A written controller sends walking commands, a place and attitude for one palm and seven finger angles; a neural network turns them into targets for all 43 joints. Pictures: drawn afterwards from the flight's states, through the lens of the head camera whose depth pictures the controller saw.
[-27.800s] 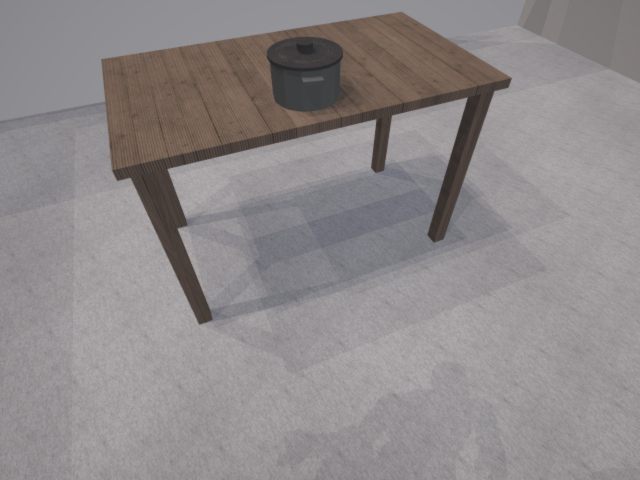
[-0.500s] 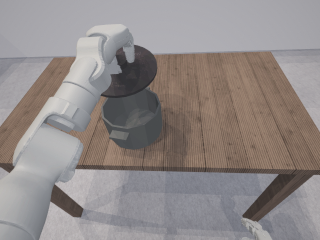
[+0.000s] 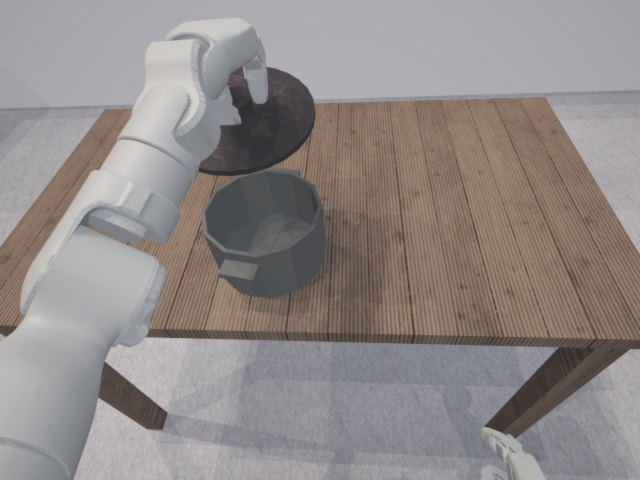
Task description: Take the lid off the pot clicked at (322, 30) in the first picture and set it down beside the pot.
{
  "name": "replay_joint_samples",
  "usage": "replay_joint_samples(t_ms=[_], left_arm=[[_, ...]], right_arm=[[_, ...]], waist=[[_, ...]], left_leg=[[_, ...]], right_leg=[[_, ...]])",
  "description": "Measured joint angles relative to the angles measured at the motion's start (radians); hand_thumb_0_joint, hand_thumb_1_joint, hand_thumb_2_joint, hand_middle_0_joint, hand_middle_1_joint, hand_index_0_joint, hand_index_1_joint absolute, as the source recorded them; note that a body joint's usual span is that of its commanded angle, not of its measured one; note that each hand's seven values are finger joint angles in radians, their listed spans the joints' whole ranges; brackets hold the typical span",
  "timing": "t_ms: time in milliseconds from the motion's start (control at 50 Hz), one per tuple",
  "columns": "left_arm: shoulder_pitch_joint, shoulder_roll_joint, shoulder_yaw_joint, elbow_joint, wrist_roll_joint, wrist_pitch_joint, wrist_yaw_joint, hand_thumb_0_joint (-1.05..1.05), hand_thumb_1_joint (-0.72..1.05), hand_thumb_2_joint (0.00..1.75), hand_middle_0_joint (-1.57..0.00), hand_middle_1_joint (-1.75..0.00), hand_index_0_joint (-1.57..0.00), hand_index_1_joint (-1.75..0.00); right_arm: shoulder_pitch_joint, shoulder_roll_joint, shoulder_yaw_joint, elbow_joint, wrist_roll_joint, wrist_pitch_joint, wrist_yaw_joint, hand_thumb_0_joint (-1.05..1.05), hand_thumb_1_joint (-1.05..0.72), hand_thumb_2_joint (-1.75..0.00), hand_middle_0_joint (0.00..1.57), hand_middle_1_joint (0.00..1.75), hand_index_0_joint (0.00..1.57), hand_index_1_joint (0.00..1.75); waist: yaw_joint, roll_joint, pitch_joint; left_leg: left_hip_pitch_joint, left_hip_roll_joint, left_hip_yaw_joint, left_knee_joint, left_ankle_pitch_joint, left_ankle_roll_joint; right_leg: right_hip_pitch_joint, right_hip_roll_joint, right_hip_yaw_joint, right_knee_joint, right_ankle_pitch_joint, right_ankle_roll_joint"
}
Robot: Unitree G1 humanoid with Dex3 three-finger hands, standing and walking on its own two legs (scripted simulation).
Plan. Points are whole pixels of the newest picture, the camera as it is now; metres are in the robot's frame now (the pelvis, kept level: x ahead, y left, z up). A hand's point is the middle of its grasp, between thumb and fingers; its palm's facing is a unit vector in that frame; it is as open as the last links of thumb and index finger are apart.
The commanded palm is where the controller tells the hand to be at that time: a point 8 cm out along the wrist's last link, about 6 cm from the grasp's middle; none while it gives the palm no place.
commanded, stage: move the lid sideways beside the pot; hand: left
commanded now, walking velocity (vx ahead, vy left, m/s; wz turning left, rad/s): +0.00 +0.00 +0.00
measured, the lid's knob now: (235, 102) +0.51 +0.10 +0.23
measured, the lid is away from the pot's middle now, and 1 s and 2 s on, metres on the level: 0.03 0.12 0.23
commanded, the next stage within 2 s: none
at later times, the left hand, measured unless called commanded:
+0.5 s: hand (190, 104) +0.47 +0.14 +0.25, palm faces -0.19 +0.00 -0.98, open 6.9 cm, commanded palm +0.45 +0.15 +0.32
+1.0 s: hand (128, 107) +0.46 +0.21 +0.25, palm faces -0.19 -0.01 -0.98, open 6.9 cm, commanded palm +0.44 +0.21 +0.32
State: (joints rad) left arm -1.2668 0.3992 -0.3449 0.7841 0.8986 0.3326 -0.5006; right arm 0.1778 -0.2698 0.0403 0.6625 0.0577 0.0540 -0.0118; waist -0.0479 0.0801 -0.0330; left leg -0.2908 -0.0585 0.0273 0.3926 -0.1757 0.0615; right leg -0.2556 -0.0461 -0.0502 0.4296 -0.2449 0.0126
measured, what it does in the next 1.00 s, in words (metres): stands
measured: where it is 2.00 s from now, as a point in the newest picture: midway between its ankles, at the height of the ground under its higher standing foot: outside the picture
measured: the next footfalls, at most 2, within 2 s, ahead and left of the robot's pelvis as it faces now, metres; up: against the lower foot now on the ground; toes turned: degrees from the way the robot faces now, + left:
none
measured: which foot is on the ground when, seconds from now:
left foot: down 0.00-1.00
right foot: down 0.00-1.00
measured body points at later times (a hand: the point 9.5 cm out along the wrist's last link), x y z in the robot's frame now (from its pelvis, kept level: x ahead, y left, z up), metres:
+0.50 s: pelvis +0.00 +0.00 +0.00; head +0.02 -0.03 +0.45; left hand +0.47 +0.14 +0.30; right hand +0.14 -0.25 -0.12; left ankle +0.01 +0.08 -0.74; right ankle -0.02 -0.13 -0.74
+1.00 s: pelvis +0.00 +0.01 +0.00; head +0.03 -0.01 +0.45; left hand +0.47 +0.20 +0.31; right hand +0.13 -0.25 -0.12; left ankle +0.01 +0.08 -0.74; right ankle -0.02 -0.13 -0.74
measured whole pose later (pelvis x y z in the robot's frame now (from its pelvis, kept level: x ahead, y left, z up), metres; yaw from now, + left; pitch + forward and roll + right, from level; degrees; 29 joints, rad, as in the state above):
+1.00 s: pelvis +0.00 +0.01 +0.00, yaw +0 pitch +4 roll -1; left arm -1.17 0.62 -0.24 0.72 0.93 0.24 -0.56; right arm 0.19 -0.28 0.03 0.63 0.07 0.11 -0.02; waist -0.05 0.06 -0.02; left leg -0.30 -0.05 0.02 0.41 -0.18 0.07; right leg -0.24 -0.04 -0.05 0.40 -0.22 0.02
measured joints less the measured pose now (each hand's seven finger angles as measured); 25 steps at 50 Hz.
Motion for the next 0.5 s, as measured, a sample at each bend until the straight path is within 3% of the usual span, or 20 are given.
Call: replay_joint_samples(t_ms=[180,300,500], left_arm=[[0.002,0.0,0.028,0.005,0.003,-0.002,-0.004,0.02,0.3,0.72,-0.71,-0.92,-0.75,-0.93],[0.032,0.035,0.031,-0.032,0.025,-0.003,-0.01,0.02,0.3,0.72,-0.71,-0.92,-0.74,-0.93],[0.034,0.082,0.021,-0.027,0.016,-0.025,-0.029,0.02,0.3,0.72,-0.71,-0.92,-0.75,-0.93]], right_arm=[[-0.002,-0.002,0.002,0.003,-0.001,0.008,0.004,0.01,-0.9,-0.9,0.2,0.3,0.2,0.3],[-0.001,-0.005,-0.004,-0.014,-0.001,0.021,0.003,0.01,-0.9,-0.9,0.2,0.3,0.2,0.3],[-0.002,-0.008,-0.005,-0.014,0.007,0.018,-0.009,0.01,-0.9,-0.9,0.2,0.3,0.2,0.3]], waist=[[0.001,0.001,-0.008],[0.003,0.001,-0.002],[0.002,-0.013,0.011]], left_leg=[[0.007,0.0,0.002,-0.004,-0.004,0.001],[0.007,0.002,0.004,-0.005,-0.001,0.0],[0.002,0.004,-0.005,0.002,0.001,-0.001]], right_leg=[[0.007,0.001,0.003,-0.006,-0.001,0.001],[0.006,0.003,0.005,-0.008,0.002,0.0],[0.009,0.004,-0.005,-0.011,0.006,-0.002]])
